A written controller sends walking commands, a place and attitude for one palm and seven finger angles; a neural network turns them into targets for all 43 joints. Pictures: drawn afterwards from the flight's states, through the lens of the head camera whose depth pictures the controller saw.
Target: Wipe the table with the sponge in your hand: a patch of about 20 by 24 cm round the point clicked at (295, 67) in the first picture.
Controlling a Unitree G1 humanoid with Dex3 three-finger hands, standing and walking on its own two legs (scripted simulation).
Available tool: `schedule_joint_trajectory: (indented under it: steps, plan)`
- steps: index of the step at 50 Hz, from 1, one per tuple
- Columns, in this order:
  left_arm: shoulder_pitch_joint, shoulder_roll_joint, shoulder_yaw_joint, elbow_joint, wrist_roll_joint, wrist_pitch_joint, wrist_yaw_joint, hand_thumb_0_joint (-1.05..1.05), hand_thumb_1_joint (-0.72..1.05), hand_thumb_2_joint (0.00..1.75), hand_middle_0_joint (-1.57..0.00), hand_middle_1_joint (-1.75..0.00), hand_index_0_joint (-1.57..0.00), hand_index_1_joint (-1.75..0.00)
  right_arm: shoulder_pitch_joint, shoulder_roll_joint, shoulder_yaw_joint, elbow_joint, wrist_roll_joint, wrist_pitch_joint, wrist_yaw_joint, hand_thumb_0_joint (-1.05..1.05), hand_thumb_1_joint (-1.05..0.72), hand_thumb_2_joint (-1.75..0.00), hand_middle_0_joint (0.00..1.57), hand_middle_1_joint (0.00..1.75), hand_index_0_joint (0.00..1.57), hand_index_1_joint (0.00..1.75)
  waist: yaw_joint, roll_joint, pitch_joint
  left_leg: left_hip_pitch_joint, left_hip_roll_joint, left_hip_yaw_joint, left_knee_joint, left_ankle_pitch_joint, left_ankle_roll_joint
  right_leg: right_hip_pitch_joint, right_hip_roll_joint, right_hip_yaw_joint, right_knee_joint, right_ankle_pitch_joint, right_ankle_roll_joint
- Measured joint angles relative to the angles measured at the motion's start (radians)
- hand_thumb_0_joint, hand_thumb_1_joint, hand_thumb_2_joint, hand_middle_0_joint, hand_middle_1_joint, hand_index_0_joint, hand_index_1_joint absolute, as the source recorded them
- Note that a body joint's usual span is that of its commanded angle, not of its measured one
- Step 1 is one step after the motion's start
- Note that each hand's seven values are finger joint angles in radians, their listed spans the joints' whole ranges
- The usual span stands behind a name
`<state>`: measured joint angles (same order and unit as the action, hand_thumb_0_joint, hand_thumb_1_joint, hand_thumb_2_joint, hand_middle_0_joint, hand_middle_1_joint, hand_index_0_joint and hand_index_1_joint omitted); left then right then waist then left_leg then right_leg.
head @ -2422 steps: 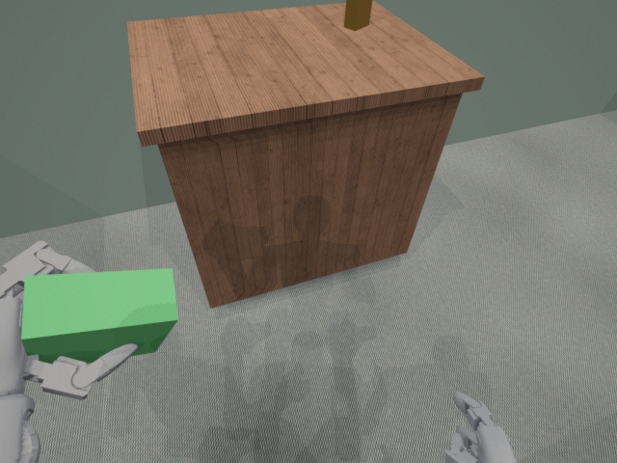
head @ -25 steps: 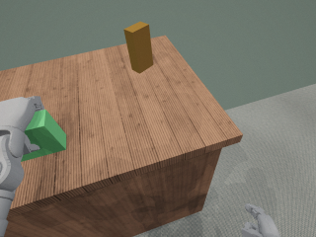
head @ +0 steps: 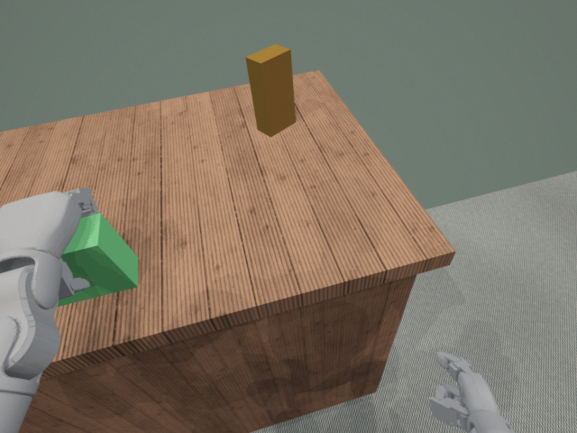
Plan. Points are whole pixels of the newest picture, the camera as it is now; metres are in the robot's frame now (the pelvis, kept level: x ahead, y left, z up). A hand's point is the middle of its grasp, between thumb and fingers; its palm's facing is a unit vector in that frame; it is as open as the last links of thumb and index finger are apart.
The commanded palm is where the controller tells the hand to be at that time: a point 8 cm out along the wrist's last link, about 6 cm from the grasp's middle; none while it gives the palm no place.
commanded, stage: lift the sponge slowly off the table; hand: left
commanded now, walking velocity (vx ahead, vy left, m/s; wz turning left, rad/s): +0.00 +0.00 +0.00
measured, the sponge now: (81, 270) +0.28 +0.33 +0.09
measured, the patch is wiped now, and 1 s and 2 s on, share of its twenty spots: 1.00 1.00 1.00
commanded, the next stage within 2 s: bring the sponge back beside the body in 1.94 s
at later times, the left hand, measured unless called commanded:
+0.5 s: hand (72, 250) +0.27 +0.31 +0.15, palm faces +0.01 -0.02 -1.00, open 9.6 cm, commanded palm +0.25 +0.31 +0.22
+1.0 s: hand (63, 232) +0.28 +0.31 +0.18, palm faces +0.02 +0.01 -1.00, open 9.6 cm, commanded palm +0.25 +0.31 +0.25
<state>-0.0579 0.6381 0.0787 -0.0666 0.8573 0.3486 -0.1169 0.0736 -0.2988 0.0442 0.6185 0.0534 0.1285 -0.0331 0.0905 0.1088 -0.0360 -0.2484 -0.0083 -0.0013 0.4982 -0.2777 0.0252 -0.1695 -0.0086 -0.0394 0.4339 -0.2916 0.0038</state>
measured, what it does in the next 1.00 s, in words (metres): stands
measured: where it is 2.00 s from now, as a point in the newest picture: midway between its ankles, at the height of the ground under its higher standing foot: outside the picture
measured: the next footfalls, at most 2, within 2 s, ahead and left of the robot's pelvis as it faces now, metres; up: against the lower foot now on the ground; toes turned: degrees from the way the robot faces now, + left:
none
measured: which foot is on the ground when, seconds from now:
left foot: down 0.00-1.00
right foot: down 0.00-1.00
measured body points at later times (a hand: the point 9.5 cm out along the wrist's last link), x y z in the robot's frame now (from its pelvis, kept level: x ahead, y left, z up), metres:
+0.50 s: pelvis -0.01 -0.01 +0.00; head +0.00 -0.05 +0.45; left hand +0.27 +0.31 +0.20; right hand +0.22 -0.22 -0.10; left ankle -0.01 +0.10 -0.74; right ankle -0.04 -0.13 -0.74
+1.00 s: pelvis -0.02 -0.02 +0.00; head -0.02 -0.07 +0.45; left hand +0.27 +0.30 +0.23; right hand +0.21 -0.24 -0.10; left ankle -0.01 +0.10 -0.74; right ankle -0.04 -0.13 -0.74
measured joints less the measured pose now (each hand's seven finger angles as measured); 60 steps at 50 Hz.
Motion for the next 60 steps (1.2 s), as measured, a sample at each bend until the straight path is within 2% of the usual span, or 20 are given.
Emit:
schedule_joint_trajectory:
  steps: [10, 24, 31, 45, 53, 60]
  plan:
    - [-0.022, 0.005, -0.014, 0.001, 0.005, -0.005, -0.025, 0.0, -0.46, 1.05, -0.73, -1.41, -0.75, -1.44, -0.004, 0.002, 0.001, 0.007, -0.002, -0.015, -0.011, 0.01, -0.9, -0.9, 0.2, 0.3, 0.2, 0.3, 0.005, -0.002, 0.014, 0.007, 0.002, -0.009, -0.007, 0.009, -0.005, 0.01, 0.003, -0.008, -0.007, 0.007, -0.006]
    - [-0.085, 0.01, -0.035, 0.068, -0.01, -0.053, -0.042, 0.0, -0.48, 1.05, -0.76, -1.38, -0.79, -1.41, -0.01, 0.01, 0.007, 0.032, -0.005, -0.043, -0.027, 0.01, -0.9, -0.9, 0.2, 0.3, 0.2, 0.3, 0.014, 0.003, 0.034, 0.029, 0.008, -0.021, -0.034, 0.033, -0.016, 0.032, 0.01, -0.02, -0.027, 0.023, -0.018]
    - [-0.141, 0.014, -0.048, 0.122, -0.004, -0.067, -0.046, 0.0, -0.48, 1.05, -0.77, -1.37, -0.79, -1.4, -0.016, 0.008, 0.009, 0.044, -0.006, -0.055, -0.035, 0.01, -0.9, -0.9, 0.2, 0.3, 0.2, 0.3, 0.018, 0.002, 0.045, 0.039, 0.012, -0.027, -0.048, 0.046, -0.023, 0.041, 0.015, -0.025, -0.035, 0.03, -0.025]
    - [-0.177, 0.035, -0.034, 0.12, -0.014, -0.064, -0.08, 0.0, -0.49, 1.05, -0.78, -1.36, -0.8, -1.39, -0.017, -0.006, 0.001, 0.039, -0.001, -0.052, -0.029, 0.01, -0.9, -0.9, 0.2, 0.3, 0.2, 0.3, 0.013, 0.016, 0.04, 0.049, 0.016, -0.025, -0.06, 0.058, -0.029, 0.042, 0.019, -0.022, -0.033, 0.036, -0.031]
    - [-0.243, 0.054, -0.04, 0.185, -0.008, -0.072, -0.1, 0.0, -0.49, 1.05, -0.78, -1.36, -0.8, -1.39, -0.012, -0.005, 0.003, 0.041, 0.002, -0.06, -0.037, 0.01, -0.9, -0.9, 0.2, 0.3, 0.2, 0.3, 0.012, 0.012, 0.045, 0.049, 0.017, -0.031, -0.064, 0.067, -0.032, 0.042, 0.02, -0.028, -0.033, 0.041, -0.034]
    - [-0.239, 0.066, -0.021, 0.148, -0.017, -0.082, -0.115, 0.0, -0.49, 1.05, -0.78, -1.36, -0.8, -1.39, -0.007, -0.004, 0.002, 0.036, 0.001, -0.06, -0.032, 0.01, -0.9, -0.9, 0.2, 0.3, 0.2, 0.3, 0.011, 0.016, 0.044, 0.05, 0.018, -0.025, -0.064, 0.068, -0.031, 0.039, 0.021, -0.021, -0.031, 0.043, -0.033]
